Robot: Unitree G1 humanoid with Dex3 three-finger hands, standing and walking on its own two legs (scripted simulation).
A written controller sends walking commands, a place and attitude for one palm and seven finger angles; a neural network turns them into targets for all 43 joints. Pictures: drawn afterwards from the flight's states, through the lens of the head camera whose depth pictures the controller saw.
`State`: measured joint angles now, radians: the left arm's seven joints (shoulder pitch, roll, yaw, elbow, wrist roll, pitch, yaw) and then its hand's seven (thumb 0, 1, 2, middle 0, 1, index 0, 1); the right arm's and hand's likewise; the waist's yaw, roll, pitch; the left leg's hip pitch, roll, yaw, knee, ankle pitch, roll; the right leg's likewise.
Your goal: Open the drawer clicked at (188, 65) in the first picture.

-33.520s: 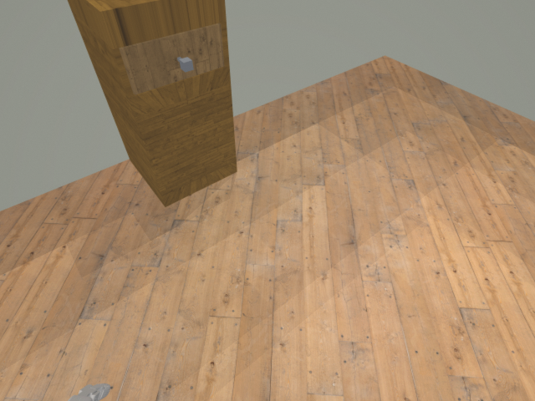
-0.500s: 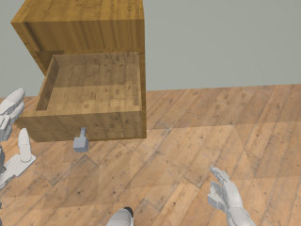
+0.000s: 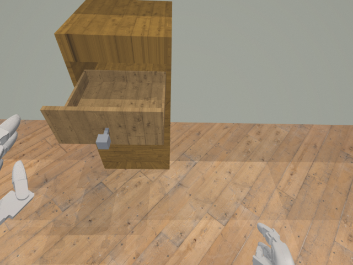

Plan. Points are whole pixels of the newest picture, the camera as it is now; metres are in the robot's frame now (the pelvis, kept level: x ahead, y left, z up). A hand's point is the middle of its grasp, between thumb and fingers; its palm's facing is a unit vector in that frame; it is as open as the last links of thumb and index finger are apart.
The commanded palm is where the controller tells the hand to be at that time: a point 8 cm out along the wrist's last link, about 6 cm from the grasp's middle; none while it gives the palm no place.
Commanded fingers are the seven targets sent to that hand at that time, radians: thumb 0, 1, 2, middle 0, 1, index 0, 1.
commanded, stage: stop stepping back and stand still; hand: left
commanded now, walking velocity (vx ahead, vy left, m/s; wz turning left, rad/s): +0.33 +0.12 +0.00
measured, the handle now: (104, 137) +0.51 +0.26 -0.06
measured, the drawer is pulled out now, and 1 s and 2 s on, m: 0.30 0.30 0.30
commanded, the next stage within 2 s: let the arm hang, fingers relaxed in 0.76 s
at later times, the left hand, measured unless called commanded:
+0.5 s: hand out of the picture +0.06 +0.21 +0.18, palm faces +0.44 -0.72 -0.54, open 7.4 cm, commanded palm +0.01 +0.24 +0.19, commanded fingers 0.00 0.90 0.90 -0.20 -0.30 -0.20 -0.30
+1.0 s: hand out of the picture +0.09 +0.21 -0.01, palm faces +0.22 -0.89 -0.40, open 7.4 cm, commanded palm none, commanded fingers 0.00 0.90 0.90 -0.20 -0.30 -0.20 -0.30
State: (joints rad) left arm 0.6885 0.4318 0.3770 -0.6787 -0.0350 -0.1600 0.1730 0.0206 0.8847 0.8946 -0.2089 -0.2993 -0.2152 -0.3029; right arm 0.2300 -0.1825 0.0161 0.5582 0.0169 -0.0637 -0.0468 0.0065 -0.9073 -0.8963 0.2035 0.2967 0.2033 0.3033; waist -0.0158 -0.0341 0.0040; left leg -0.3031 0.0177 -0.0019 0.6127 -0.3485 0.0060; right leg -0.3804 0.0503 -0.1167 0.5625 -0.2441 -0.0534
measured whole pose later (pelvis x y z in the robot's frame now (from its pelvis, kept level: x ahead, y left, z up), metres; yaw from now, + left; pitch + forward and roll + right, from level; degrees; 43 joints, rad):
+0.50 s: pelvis -0.11 -0.05 -0.01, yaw +2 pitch +1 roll +1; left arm 0.63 0.43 0.43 -0.57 -0.02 -0.23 0.15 0.02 0.88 0.89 -0.21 -0.30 -0.21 -0.30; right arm 0.33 -0.19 0.00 0.65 0.00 -0.12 -0.05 0.01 -0.91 -0.90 0.20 0.30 0.20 0.30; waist 0.00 0.01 -0.04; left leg -0.41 0.06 0.02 0.70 -0.34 0.02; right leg -0.27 -0.02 -0.09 0.64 -0.42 -0.02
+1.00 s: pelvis -0.12 -0.03 +0.00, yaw +5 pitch +2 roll +2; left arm 0.28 0.26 0.15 0.14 0.04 0.02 0.06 0.01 0.90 0.90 -0.19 -0.30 -0.20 -0.30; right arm 0.17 -0.25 -0.03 0.70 -0.04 -0.06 0.00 0.00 -0.91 -0.90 0.20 0.30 0.20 0.30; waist -0.03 0.02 0.00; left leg -0.36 -0.02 0.04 0.57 -0.24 0.02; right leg -0.42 -0.02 -0.01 0.90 -0.57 0.01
